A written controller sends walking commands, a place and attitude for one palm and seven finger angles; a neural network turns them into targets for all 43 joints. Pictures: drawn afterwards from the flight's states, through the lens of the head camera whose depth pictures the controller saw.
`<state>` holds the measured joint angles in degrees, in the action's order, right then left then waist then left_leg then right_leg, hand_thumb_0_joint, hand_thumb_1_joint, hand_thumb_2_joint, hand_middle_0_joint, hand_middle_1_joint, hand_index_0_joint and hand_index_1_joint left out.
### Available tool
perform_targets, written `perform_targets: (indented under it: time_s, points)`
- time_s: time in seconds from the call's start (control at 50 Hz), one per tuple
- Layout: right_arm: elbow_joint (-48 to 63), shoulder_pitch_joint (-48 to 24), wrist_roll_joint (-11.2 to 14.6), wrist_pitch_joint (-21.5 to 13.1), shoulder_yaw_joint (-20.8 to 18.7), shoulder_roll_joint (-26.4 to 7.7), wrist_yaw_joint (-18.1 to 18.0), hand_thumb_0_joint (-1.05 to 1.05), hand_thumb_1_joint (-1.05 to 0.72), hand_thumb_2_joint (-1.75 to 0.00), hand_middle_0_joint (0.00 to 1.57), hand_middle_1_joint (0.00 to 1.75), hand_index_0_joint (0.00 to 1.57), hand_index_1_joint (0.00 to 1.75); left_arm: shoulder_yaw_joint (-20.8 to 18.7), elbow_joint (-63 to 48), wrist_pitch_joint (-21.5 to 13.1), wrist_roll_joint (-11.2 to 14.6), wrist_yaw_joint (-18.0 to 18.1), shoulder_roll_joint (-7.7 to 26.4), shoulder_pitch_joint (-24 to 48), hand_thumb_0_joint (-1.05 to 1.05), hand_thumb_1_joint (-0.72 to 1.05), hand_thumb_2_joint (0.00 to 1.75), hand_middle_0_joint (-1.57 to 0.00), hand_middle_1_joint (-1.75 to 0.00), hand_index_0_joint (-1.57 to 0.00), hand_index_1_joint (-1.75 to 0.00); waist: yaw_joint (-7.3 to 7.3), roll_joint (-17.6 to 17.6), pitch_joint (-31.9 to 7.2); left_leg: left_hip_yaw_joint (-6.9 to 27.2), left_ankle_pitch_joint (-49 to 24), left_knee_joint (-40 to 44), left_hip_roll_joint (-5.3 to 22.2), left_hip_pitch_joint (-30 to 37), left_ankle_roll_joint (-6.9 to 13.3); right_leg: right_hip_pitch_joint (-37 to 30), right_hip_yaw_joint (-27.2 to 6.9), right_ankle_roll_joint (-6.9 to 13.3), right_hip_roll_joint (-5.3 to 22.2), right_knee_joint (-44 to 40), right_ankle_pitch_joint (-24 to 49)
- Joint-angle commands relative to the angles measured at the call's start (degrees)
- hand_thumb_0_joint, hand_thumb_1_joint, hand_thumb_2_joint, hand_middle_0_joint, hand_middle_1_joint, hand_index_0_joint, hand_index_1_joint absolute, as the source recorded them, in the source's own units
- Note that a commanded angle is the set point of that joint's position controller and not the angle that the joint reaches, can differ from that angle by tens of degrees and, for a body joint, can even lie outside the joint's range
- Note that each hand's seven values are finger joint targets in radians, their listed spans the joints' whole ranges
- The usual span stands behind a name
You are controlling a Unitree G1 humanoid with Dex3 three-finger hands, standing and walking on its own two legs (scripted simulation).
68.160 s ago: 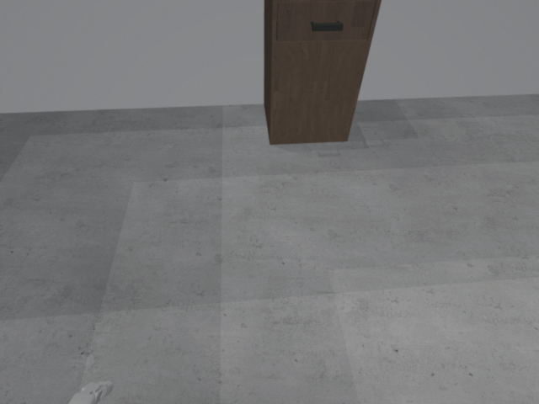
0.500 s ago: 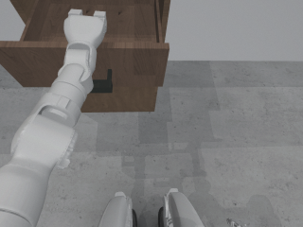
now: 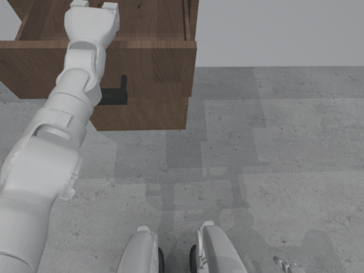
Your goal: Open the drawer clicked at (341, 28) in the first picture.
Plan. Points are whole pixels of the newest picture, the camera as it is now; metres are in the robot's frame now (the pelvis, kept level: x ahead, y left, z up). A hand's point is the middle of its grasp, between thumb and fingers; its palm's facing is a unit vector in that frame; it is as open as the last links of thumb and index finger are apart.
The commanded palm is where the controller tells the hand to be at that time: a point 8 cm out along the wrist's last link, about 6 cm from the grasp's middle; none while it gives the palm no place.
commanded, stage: lower the fingers behind the handle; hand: left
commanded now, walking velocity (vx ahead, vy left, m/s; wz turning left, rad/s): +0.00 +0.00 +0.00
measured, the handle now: (95, 88) +0.51 +0.15 +0.05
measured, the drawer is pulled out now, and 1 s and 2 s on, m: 0.22 0.22 0.22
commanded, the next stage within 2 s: lift the fingers back up to retry in 0.30 s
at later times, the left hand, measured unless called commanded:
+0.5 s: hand (98, 49) +0.57 +0.13 +0.10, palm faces +0.00 +0.08 -1.00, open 14.9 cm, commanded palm +0.54 +0.11 +0.01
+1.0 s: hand (98, 50) +0.57 +0.13 +0.10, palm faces -0.05 +0.05 -1.00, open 14.8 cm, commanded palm +0.54 +0.10 +0.07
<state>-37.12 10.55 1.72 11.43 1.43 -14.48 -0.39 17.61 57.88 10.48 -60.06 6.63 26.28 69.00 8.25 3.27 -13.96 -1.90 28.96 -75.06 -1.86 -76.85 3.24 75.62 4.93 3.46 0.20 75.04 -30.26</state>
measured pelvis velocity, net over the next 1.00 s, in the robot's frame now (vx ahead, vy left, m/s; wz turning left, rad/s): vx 0.02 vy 0.01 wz -0.03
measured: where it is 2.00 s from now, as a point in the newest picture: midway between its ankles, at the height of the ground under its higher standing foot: outside the picture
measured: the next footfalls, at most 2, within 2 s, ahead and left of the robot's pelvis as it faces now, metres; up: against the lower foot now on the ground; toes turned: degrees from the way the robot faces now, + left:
none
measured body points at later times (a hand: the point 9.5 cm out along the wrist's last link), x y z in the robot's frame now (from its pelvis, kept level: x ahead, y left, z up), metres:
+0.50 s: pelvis +0.00 +0.00 +0.00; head +0.14 +0.00 +0.43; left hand +0.56 +0.13 +0.16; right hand +0.08 -0.26 -0.14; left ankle +0.04 +0.09 -0.60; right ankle +0.04 -0.09 -0.60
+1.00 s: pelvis +0.02 +0.01 +0.03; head +0.15 +0.00 +0.46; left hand +0.56 +0.13 +0.15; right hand +0.05 -0.25 -0.11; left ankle +0.04 +0.09 -0.60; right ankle +0.04 -0.09 -0.60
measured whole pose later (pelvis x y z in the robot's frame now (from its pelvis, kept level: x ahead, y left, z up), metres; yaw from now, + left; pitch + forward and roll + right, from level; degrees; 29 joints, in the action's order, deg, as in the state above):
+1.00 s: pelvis +0.02 +0.01 +0.03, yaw -2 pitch +29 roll -2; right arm -37.1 16.0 0.8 11.7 -0.2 -13.8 0.6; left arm 17.0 59.3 7.5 -57.9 9.4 24.4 63.9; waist 7.3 4.3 -13.0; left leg -2.2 27.9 -67.9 -1.1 -68.9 4.0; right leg 67.4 4.0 2.1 -1.2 66.2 -27.8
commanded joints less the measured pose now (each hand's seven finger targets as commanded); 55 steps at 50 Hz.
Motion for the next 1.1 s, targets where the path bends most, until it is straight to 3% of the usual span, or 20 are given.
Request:
perform_targets:
  time_s: [0.0,0.22,0.28,0.34,0.46,0.52,0.6,0.72,0.98,1.08]
  points:
    - [4.0,4.5,0.1,-0.7,-2.8,-9.0,-0.6,0.00,-0.90,-0.90,0.20,0.30,0.20,0.30,0.0,-0.8,-1.9,4.4,0.1,-9.0,4.5,0.00,-0.50,0.30,-0.30,-1.20,-0.30,-1.20,7.15,-5.4,-16.3,3.2,-10.2,7.9,-0.2,15.6,1.2,-10.5,-2.9,-1.0,-2.0,-12.4,6.9]
    - [3.7,4.5,0.4,-0.8,-2.8,-9.2,-0.8,0.00,-0.90,-0.90,0.20,0.30,0.20,0.30,0.1,-1.2,-2.4,4.6,-0.2,-8.8,5.4,0.00,-0.50,0.30,-0.30,-1.20,-0.30,-1.20,7.54,-5.3,-15.9,3.5,-10.3,8.0,-0.2,16.6,1.1,-8.7,-2.4,-1.0,-2.0,-11.9,6.8]
    - [3.9,4.6,0.1,-0.5,-2.8,-9.1,-0.8,0.00,-0.90,-0.90,0.20,0.30,0.20,0.30,-0.5,-1.0,-2.5,4.5,-0.2,-8.2,3.7,0.00,-0.50,0.30,-0.30,-1.20,-0.30,-1.20,6.89,-4.8,-16.5,3.3,-11.3,7.8,-0.3,16.4,1.0,-9.5,-2.5,-0.9,-2.0,-11.6,7.9]
    - [3.7,4.5,0.1,-0.7,-2.9,-9.0,-0.7,0.00,-0.90,-0.90,0.20,0.30,0.20,0.30,0.4,-1.4,-2.5,4.9,0.1,-9.7,5.2,0.00,-0.50,0.30,-0.30,-1.20,-0.30,-1.20,7.42,-4.8,-16.6,3.4,-10.9,7.6,-0.2,16.6,1.1,-8.9,-2.5,-1.0,-2.0,-11.8,7.4]
    - [4.1,5.1,0.1,-0.4,-3.0,-9.0,-0.8,0.00,-0.90,-0.90,0.20,0.30,0.20,0.30,-0.8,-0.9,-2.5,4.8,0.0,-8.0,3.8,0.00,-0.50,0.30,-0.30,-1.20,-0.30,-1.20,6.87,-4.8,-16.8,3.2,-11.7,7.8,0.0,16.6,0.9,-10.2,-2.5,-1.1,-2.1,-11.8,8.9]
    - [4.3,5.1,0.2,-0.4,-3.3,-8.8,-0.6,0.00,-0.90,-0.90,0.20,0.30,0.20,0.30,0.1,-1.6,-2.7,5.1,0.0,-9.8,5.2,0.00,-0.50,0.30,-0.30,-1.20,-0.30,-1.20,7.28,-4.6,-16.4,3.6,-10.9,8.6,0.2,17.9,0.9,-9.3,-2.3,-1.2,-2.2,-12.5,7.9]
    - [4.5,6.2,0.0,-0.3,-3.4,-8.8,-0.5,0.00,-0.90,-0.90,0.20,0.30,0.20,0.30,-0.6,-0.9,-3.0,5.1,0.2,-9.2,3.6,0.00,-0.50,0.30,-0.30,-1.20,-0.30,-1.20,6.60,-4.0,-17.2,3.9,-11.8,9.4,0.5,19.1,0.8,-10.6,-1.9,-1.2,-2.5,-12.7,8.9]
    - [4.6,8.1,-0.3,-0.3,-3.9,-8.4,0.0,0.00,-0.90,-0.90,0.20,0.30,0.20,0.30,0.1,-1.3,-4.0,6.0,0.6,-11.5,2.2,0.00,-0.50,0.30,-0.30,-1.20,-0.30,-1.20,6.34,-4.3,-17.4,3.9,-12.8,11.1,1.0,21.8,0.7,-12.6,-2.1,-1.5,-2.7,-14.8,10.6]
    - [3.0,12.6,-1.2,-0.7,-4.9,-8.1,1.0,0.00,-0.90,-0.90,0.20,0.30,0.20,0.30,0.0,0.3,-5.8,5.9,4.2,-13.1,1.5,0.00,-0.50,0.30,-0.30,-1.20,-0.30,-1.20,5.94,-3.3,-14.0,4.7,-14.7,16.8,2.2,28.2,0.1,-15.1,-1.3,-1.5,-3.4,-19.7,12.0]
    - [2.3,13.7,-1.7,-1.1,-5.2,-8.2,1.2,0.00,-0.90,-0.90,0.20,0.30,0.20,0.30,-1.4,1.9,-5.8,5.6,6.0,-12.3,0.2,0.00,-0.50,0.30,-0.30,-1.20,-0.30,-1.20,5.87,-5.2,-13.6,4.1,-16.7,17.2,2.1,28.0,0.2,-17.3,-1.6,-1.6,-3.5,-20.6,14.2]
